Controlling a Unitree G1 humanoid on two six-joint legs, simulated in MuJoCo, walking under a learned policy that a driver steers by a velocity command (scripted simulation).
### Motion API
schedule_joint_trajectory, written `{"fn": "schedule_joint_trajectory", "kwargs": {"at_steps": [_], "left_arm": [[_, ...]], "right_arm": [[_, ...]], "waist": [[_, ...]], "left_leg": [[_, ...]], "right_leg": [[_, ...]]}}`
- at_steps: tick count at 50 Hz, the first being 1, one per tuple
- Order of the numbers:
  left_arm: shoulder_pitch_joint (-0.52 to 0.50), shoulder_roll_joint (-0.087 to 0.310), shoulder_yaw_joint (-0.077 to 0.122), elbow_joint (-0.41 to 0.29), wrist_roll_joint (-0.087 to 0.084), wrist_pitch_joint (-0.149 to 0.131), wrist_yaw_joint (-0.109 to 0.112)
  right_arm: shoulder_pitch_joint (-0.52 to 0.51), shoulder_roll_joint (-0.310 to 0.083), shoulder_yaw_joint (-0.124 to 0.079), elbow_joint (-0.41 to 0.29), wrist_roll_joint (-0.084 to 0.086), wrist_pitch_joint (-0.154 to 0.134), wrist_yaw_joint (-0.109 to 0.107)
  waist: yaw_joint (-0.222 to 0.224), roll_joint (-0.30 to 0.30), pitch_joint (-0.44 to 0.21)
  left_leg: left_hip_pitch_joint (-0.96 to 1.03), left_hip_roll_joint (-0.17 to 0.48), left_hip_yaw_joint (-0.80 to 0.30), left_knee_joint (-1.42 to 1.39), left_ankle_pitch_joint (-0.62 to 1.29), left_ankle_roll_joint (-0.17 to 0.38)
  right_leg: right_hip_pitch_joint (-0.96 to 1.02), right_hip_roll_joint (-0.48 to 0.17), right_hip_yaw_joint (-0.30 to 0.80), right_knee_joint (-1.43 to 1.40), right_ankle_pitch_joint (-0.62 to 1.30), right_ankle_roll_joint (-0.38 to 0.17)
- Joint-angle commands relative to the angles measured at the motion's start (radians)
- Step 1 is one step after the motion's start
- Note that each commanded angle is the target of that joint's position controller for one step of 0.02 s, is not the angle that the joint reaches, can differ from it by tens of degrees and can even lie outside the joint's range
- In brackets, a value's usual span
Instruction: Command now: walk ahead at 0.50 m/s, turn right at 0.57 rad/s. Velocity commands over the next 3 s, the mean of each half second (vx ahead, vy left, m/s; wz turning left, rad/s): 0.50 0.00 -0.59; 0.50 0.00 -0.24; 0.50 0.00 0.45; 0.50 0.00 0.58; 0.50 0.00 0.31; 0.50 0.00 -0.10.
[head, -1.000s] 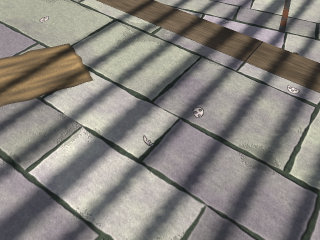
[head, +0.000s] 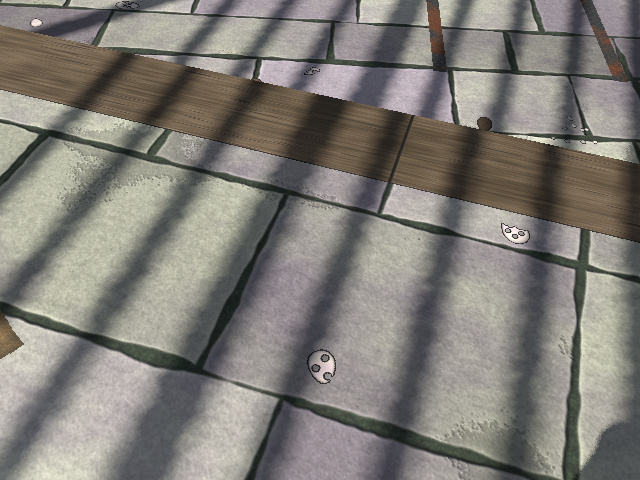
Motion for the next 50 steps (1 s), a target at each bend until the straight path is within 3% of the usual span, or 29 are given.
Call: {"fn": "schedule_joint_trajectory", "kwargs": {"at_steps": [1, 6, 10, 14, 15, 17, 18, 19, 20, 21, 22, 23, 24, 25, 26, 29, 31, 34, 37, 40, 43, 44, 45, 46, 47, 48, 49, 50], "left_arm": [[-0.014, 0.062, 0.024, -0.088, -0.001, 0.001, -0.009], [-0.103, 0.029, 0.015, -0.156, 0.004, 0.012, -0.020], [-0.221, 0.013, 0.004, -0.202, 0.006, 0.003, -0.046], [-0.328, 0.016, 0.000, -0.261, 0.004, 0.005, -0.069], [-0.337, 0.024, 0.003, -0.273, 0.004, 0.006, -0.074], [-0.300, 0.056, 0.019, -0.282, 0.007, 0.012, -0.078], [-0.222, 0.087, 0.037, -0.268, 0.007, 0.015, -0.077], [-0.064, 0.133, 0.065, -0.227, 0.005, 0.017, -0.070], [0.107, 0.211, 0.101, -0.184, 0.006, 0.027, -0.048], [0.071, 0.331, 0.111, -0.192, 0.001, 0.018, -0.040], [0.123, 0.255, 0.087, -0.218, 0.011, 0.005, -0.043], [0.086, 0.196, 0.069, -0.202, 0.018, -0.009, -0.047], [0.020, 0.165, 0.058, -0.207, 0.012, -0.015, -0.048], [-0.057, 0.132, 0.046, -0.222, 0.013, -0.015, -0.046], [-0.102, 0.113, 0.038, -0.239, 0.025, -0.015, -0.043], [-0.104, 0.130, 0.042, -0.233, 0.023, -0.023, -0.030], [-0.074, 0.146, 0.045, -0.216, 0.021, -0.023, -0.016], [-0.026, 0.131, 0.038, -0.185, 0.016, -0.019, -0.006], [0.039, 0.141, 0.037, -0.149, 0.012, -0.021, -0.007], [0.075, 0.145, 0.036, -0.122, 0.013, -0.015, -0.006], [0.071, 0.157, 0.039, -0.104, 0.018, -0.003, -0.002], [0.051, 0.161, 0.039, -0.106, 0.019, 0.000, -0.001], [0.034, 0.151, 0.032, -0.112, 0.024, 0.002, 0.002], [0.030, 0.121, 0.016, -0.135, 0.042, 0.001, 0.007], [0.157, 0.047, -0.004, -0.141, 0.033, -0.017, 0.000], [0.110, 0.102, -0.003, -0.146, 0.033, -0.036, -0.008], [-0.005, 0.144, 0.008, -0.172, 0.008, -0.050, -0.017], [-0.078, 0.132, 0.002, -0.189, 0.013, -0.061, -0.019]], "right_arm": [[0.052, -0.102, -0.028, -0.024, -0.006, -0.004, -0.001], [0.088, -0.150, -0.048, 0.007, 0.002, -0.007, -0.009], [0.107, -0.176, -0.054, 0.015, 0.007, 0.008, -0.017], [0.163, -0.205, -0.063, 0.035, 0.024, 0.029, -0.020], [0.166, -0.214, -0.065, 0.037, 0.029, 0.036, -0.021], [0.156, -0.245, -0.073, 0.031, 0.034, 0.049, -0.026], [0.151, -0.260, -0.077, 0.027, 0.036, 0.058, -0.030], [0.134, -0.258, -0.075, 0.020, 0.040, 0.064, -0.035], [0.144, -0.223, -0.059, 0.002, 0.021, 0.059, -0.038], [0.246, -0.064, -0.008, -0.060, -0.020, 0.030, -0.020], [0.142, -0.141, -0.015, -0.077, 0.021, -0.014, -0.004], [0.042, -0.187, -0.029, -0.107, 0.057, -0.031, 0.003], [0.035, -0.177, -0.023, -0.106, 0.045, -0.037, -0.003], [0.045, -0.181, -0.029, -0.090, 0.018, -0.033, -0.011], [0.071, -0.190, -0.037, -0.086, 0.007, -0.020, -0.011], [0.074, -0.153, -0.034, -0.099, -0.008, 0.013, -0.012], [0.012, -0.127, -0.025, -0.120, -0.011, 0.020, -0.014], [-0.089, -0.091, -0.008, -0.138, -0.006, 0.013, -0.001], [-0.179, -0.093, -0.004, -0.164, 0.010, 0.004, 0.015], [-0.217, -0.119, -0.010, -0.187, 0.015, -0.004, 0.029], [-0.174, -0.135, -0.016, -0.189, 0.019, -0.005, 0.038], [-0.103, -0.151, -0.027, -0.173, 0.018, -0.005, 0.036], [0.025, -0.183, -0.043, -0.140, 0.013, -0.005, 0.033], [0.189, -0.235, -0.055, -0.118, 0.005, -0.003, 0.030], [0.264, -0.306, -0.077, -0.095, 0.006, 0.005, 0.037], [0.269, -0.220, -0.055, -0.091, 0.038, 0.011, 0.040], [0.207, -0.178, -0.043, -0.107, 0.035, 0.019, 0.034], [0.159, -0.171, -0.039, -0.125, 0.019, 0.028, 0.029]], "waist": [[-0.035, 0.141, -0.021], [-0.041, 0.101, 0.000], [-0.080, 0.094, 0.030], [-0.104, 0.093, 0.067], [-0.097, 0.099, 0.068], [-0.053, 0.133, 0.022], [-0.002, 0.145, -0.030], [0.087, 0.127, -0.110], [0.159, 0.038, -0.202], [0.017, -0.234, -0.287], [0.100, -0.131, -0.417], [0.108, -0.072, -0.259], [0.059, -0.001, -0.169], [0.011, 0.029, -0.109], [-0.027, 0.011, -0.086], [-0.053, 0.007, -0.060], [-0.037, 0.001, -0.035], [0.015, -0.028, -0.021], [0.061, -0.041, 0.005], [0.074, -0.051, 0.023], [0.045, -0.075, 0.017], [0.003, -0.075, -0.029], [-0.061, -0.057, -0.123], [-0.124, 0.033, -0.264], [-0.074, 0.311, -0.365], [-0.100, 0.268, -0.339], [-0.109, 0.179, -0.181], [-0.097, 0.074, -0.103]], "left_leg": [[0.230, 0.270, -0.250, -0.250, 0.074, 0.130], [0.257, 0.283, -0.090, -0.294, 0.260, 0.165], [0.273, 0.263, 0.038, -0.298, 0.277, 0.140], [0.359, 0.297, 0.097, -0.265, 0.319, 0.120], [0.383, 0.306, 0.111, -0.238, 0.378, 0.111], [0.408, 0.308, 0.149, -0.119, 0.686, 0.091], [0.404, 0.301, 0.167, 0.008, 0.835, 0.081], [0.331, 0.270, 0.195, 0.207, 0.853, 0.054], [0.084, 0.231, 0.194, 0.506, 0.574, 0.008], [-0.376, 0.033, 0.104, 0.861, -0.408, -0.047], [-0.491, 0.010, -0.121, 0.972, -0.445, -0.033], [-0.569, 0.055, -0.124, 0.952, -0.338, -0.011], [-0.525, 0.097, -0.120, 0.860, -0.246, -0.002], [-0.447, 0.128, -0.118, 0.777, -0.197, -0.012], [-0.369, 0.149, -0.125, 0.730, -0.164, -0.020], [-0.303, 0.138, -0.097, 0.619, -0.101, -0.061], [-0.322, 0.124, -0.084, 0.498, 0.013, -0.084], [-0.263, 0.090, -0.067, 0.256, 0.240, -0.081], [-0.230, 0.065, -0.063, 0.141, 0.327, -0.062], [-0.307, 0.063, -0.066, 0.079, 0.239, -0.019], [-0.278, 0.041, -0.033, 0.054, 0.094, 0.039], [-0.172, 0.006, -0.002, 0.032, 0.084, 0.065], [0.019, 0.001, -0.004, 0.030, 0.140, 0.102], [0.299, 0.148, -0.196, 0.059, 0.230, 0.175], [0.647, 0.349, -0.662, -0.018, 0.057, 0.351], [0.685, 0.354, -0.820, -0.128, -0.153, 0.334], [0.565, 0.327, -0.692, -0.148, -0.182, 0.287], [0.430, 0.285, -0.590, -0.164, -0.104, 0.262]], "right_leg": [[-0.250, -0.125, 0.029, 0.011, 0.094, 0.015], [-0.324, -0.140, 0.011, -0.153, 0.235, 0.036], [-0.280, -0.125, -0.053, -0.370, 0.400, 0.023], [-0.273, -0.102, -0.113, -0.482, 0.358, -0.008], [-0.259, -0.090, -0.128, -0.499, 0.318, -0.023], [-0.147, -0.029, -0.182, -0.515, 0.219, -0.064], [-0.034, 0.013, -0.208, -0.523, 0.180, -0.090], [0.189, 0.056, -0.216, -0.592, 0.241, -0.127], [0.509, -0.022, -0.056, -0.613, 0.260, -0.180], [0.839, -0.291, 0.509, -0.681, 0.162, -0.360], [0.880, -0.358, 0.749, -0.843, 0.023, -0.402], [0.780, -0.326, 0.598, -0.864, 0.097, -0.343], [0.620, -0.281, 0.473, -0.864, 0.181, -0.305], [0.468, -0.239, 0.374, -0.872, 0.283, -0.276], [0.363, -0.210, 0.317, -0.895, 0.361, -0.266], [0.223, -0.172, 0.234, -0.936, 0.489, -0.273], [0.195, -0.146, 0.179, -0.944, 0.512, -0.258], [0.184, -0.097, 0.105, -0.932, 0.451, -0.200], [0.220, -0.128, 0.136, -0.927, 0.358, -0.187], [0.373, -0.194, 0.181, -0.869, 0.396, -0.182], [0.478, -0.228, 0.169, -0.804, 0.613, -0.152], [0.485, -0.205, 0.132, -0.721, 0.804, -0.134], [0.454, -0.157, 0.078, -0.564, 0.927, -0.108], [0.289, -0.104, 0.031, -0.292, 0.730, -0.074], [-0.121, 0.072, -0.032, 0.076, 0.080, 0.019], [-0.285, 0.049, 0.053, 0.159, -0.154, 0.018], [-0.355, -0.003, 0.055, 0.169, -0.078, 0.012], [-0.336, -0.036, 0.031, 0.120, -0.014, 0.007]]}}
